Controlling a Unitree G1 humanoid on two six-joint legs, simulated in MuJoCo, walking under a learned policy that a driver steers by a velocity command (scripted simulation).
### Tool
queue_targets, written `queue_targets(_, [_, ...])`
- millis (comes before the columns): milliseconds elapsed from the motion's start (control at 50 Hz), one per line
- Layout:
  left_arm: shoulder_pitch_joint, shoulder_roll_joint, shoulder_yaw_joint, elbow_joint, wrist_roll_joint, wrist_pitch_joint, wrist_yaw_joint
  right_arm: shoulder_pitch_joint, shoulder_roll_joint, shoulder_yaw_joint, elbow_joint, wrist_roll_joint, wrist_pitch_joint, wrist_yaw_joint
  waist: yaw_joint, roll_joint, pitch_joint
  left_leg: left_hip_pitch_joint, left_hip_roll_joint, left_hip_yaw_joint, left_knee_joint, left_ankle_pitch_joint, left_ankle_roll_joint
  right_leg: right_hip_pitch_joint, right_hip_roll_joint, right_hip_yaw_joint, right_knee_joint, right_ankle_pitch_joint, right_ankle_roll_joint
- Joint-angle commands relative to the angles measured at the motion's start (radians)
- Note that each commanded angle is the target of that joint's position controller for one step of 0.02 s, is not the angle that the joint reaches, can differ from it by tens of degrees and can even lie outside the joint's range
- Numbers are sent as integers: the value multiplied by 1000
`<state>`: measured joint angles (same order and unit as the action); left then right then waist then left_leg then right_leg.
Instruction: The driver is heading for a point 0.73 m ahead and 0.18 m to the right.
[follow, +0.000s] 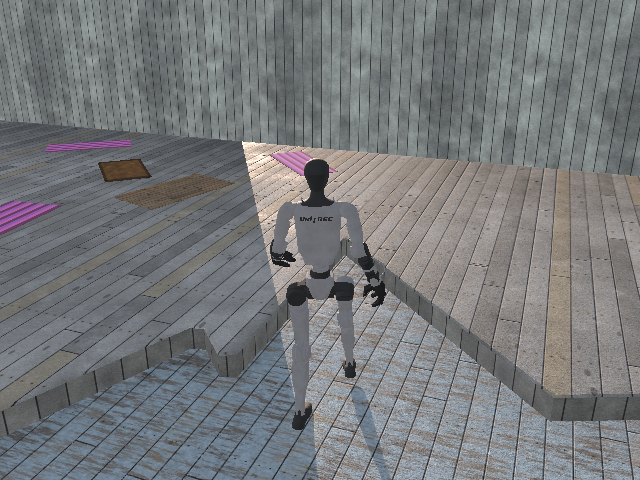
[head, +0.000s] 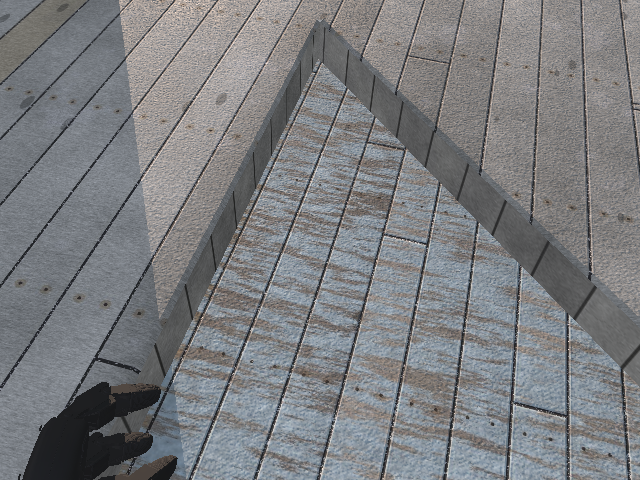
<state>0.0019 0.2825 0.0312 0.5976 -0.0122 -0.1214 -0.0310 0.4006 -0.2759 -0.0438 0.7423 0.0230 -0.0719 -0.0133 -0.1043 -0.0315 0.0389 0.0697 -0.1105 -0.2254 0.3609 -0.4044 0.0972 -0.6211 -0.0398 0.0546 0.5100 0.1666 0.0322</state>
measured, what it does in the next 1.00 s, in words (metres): walks ahead, turning right: right foot, then left foot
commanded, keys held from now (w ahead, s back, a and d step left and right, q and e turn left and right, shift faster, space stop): w+e+shift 0.54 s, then shift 0.46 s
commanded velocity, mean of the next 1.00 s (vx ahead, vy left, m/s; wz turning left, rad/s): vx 0.74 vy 0.00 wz -0.49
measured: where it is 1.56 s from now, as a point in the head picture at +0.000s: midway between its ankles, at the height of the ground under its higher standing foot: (389, 320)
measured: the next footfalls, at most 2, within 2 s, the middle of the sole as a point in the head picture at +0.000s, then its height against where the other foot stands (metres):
right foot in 0.08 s outside the picture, level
left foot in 0.54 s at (306, 360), level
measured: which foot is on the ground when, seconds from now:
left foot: down 0.00-0.10, up 0.12-0.52, down 0.54-0.90, up 0.92-1.00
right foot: up 0.00-0.06, down 0.08-0.56, up 0.58-0.88, down 0.90-1.00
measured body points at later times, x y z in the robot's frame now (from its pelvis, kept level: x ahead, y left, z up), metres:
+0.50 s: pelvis +0.46 -0.10 -0.01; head +0.49 -0.13 +0.44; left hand +0.45 +0.16 -0.12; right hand +0.71 -0.37 -0.02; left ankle +0.72 -0.02 -0.70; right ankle +0.25 -0.13 -0.73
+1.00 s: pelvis +0.76 -0.24 -0.01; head +0.78 -0.28 +0.44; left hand +1.08 -0.16 -0.07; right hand +0.65 -0.51 -0.14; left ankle +0.75 -0.05 -0.67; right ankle +0.80 -0.37 -0.73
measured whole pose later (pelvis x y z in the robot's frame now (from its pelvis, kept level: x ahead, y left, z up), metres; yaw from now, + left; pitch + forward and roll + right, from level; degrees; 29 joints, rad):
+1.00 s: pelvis +0.76 -0.24 -0.01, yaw -33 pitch +0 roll +2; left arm 0.04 0.28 0.00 0.65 0.02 -0.04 -0.03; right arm 0.28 -0.32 -0.04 0.82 0.01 -0.06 0.01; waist -0.06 0.01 0.08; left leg -0.28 0.01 -0.03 0.99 -0.59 -0.06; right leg -0.46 0.04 0.05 0.57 -0.06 -0.06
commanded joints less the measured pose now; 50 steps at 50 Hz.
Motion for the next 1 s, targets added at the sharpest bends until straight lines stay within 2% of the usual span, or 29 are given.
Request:
queue_targets(20, [-78,125,44,-77,-19,-16,-8,30,-167,-45,1,-20,6,-5,22,142,51,-3,287,-35,-70,636,102,73,11,-69,-16,-111,-62])
queue_targets(60, [180,181,75,-18,-34,-1,3,-25,-193,-49,-5,-55,21,3,161,175,-107,55,280,52,222,1198,82,298,86,-138,35,-239,-127])
queue_targets(80, [433,200,81,40,-30,13,7,-83,-184,-37,-23,-69,26,-2,291,137,-225,-154,256,81,545,1166,56,635,41,-62,106,-272,-157])
queue_targets(100, [528,277,88,73,-6,11,1,38,-41,-3,-57,-73,9,4,195,-240,-341,-528,99,128,985,380,-26,964,-119,391,41,-600,-282])
queue_targets(120, [548,225,82,95,-8,1,-17,103,-47,15,-49,-15,-23,17,169,-421,-365,-781,9,87,1103,-39,-48,1074,-238,902,-264,-939,-374])
queue_targets(140, [463,146,69,72,1,4,-9,-36,-127,6,-74,16,-53,26,197,-220,-200,-884,80,49,1100,32,-15,985,-250,877,-299,-1000,-341])
queue_targets(180, [417,132,60,64,20,7,-17,-264,-125,12,-120,-20,-87,33,184,81,-49,-817,128,70,938,108,1,708,-160,631,-294,-668,-304])
queue_targets(200, [412,120,54,71,19,4,-19,-278,-122,9,-127,-39,-94,31,153,76,-34,-765,149,66,839,127,-9,633,-112,535,-295,-524,-306])
queue_targets(260, [394,96,41,86,-13,11,-5,-256,-105,6,-130,-48,-80,23,94,7,15,-741,166,89,666,147,-67,534,-60,459,-337,-444,-320])
queue_targets(360, [478,110,44,135,-19,24,33,-514,-44,23,-224,-56,-92,31,184,-1,99,-599,97,164,281,509,-135,295,17,345,-372,-295,-267])
queue_targets(480, [551,86,45,219,-44,42,39,-592,-107,-20,-287,-3,-103,27,186,-77,53,-401,50,130,55,521,-117,472,-4,409,-226,-27,-189])
queue_targets(520, [502,126,59,211,-19,59,37,-402,-177,-59,-273,8,-108,9,55,-106,-104,-155,61,156,78,436,-79,511,18,379,40,303,-144])
queue_targets(540, [420,136,57,165,18,66,33,-107,-199,-68,-225,14,-90,-10,-85,-115,-309,187,193,67,207,321,-32,373,15,359,326,260,-127])
queue_targets(560, [564,-21,12,155,-4,58,32,59,-276,-81,-170,-32,-79,-5,-30,256,-531,622,498,-395,187,166,158,2,166,224,774,-324,-56])
queue_targets(580, [609,5,-11,141,-28,64,38,60,-222,-73,-147,-24,-75,19,-6,438,-619,633,576,-675,70,81,189,-104,117,187,934,-723,-47])
queue_targets(600, [474,94,14,130,-32,71,49,6,-127,-56,-157,-31,-61,9,-33,328,-423,497,500,-510,55,208,150,-173,59,151,952,-679,-40])
queue_targets(620, [356,133,22,103,-16,70,53,-70,-97,-43,-147,-43,-50,6,-24,162,-254,295,458,-307,48,526,125,-155,27,99,918,-640,-34])
queue_targets(640, [238,117,23,65,19,62,53,-90,-106,-43,-119,-53,-44,10,-18,62,-120,103,416,-201,22,859,126,-133,28,46,889,-659,-29])
queue_targets(660, [271,81,22,54,8,62,46,-114,-98,-36,-96,-61,-51,11,50,88,-98,18,420,-159,14,948,148,-118,-2,63,867,-669,-26])
queue_targets(720, [260,11,1,36,-21,83,34,-250,-65,-23,-74,-17,-56,17,139,92,-12,-218,374,-7,-92,866,108,-30,-49,58,542,-664,-27])
queue_targets(780, [269,28,-5,54,10,52,-6,-284,-185,-59,-58,-3,-49,14,148,117,-102,-370,290,146,-128,791,73,327,11,-5,180,-200,-40])
queue_targets(820, [249,68,5,56,9,53,-20,-278,-201,-61,-38,5,-51,16,168,103,-111,-368,300,163,-108,725,45,422,28,10,109,-69,-61])
queue_targets(880, [262,155,38,65,39,64,3,-219,-189,-52,-1,10,-55,22,203,37,-105,-356,252,205,86,696,-22,558,54,0,35,-39,-113])
queue_targets(900, [278,209,51,59,49,66,15,-181,-174,-42,4,-5,-53,24,209,-37,-122,-387,193,251,251,574,-69,624,1,34,18,235,-137])
queue_targets(920, [257,265,45,20,81,72,28,-27,-102,-7,4,-32,-44,27,140,-287,-250,-551,91,277,637,-124,-148,804,-308,374,20,687,-322])
queue_targets(940, [260,179,19,16,58,81,21,46,-130,-4,40,-17,-20,28,144,-247,-415,-537,115,144,754,-300,-154,823,-349,479,1,634,-381])
queue_targets(960, [221,161,16,14,25,83,8,3,-191,-17,38,-4,-1,27,148,-141,-348,-566,141,128,795,-284,-158,757,-292,422,-16,509,-351])
queue_targets(980, [181,152,15,24,10,83,2,-45,-184,-16,31,-5,16,16,137,-65,-276,-600,164,143,777,-249,-164,689,-255,372,-37,396,-314])
queue_targets(1000, [152,135,9,34,16,86,0,-122,-177,-16,23,-22,36,0,142,3,-195,-584,171,164,714,-210,-163,568,-206,320,-94,283,-270])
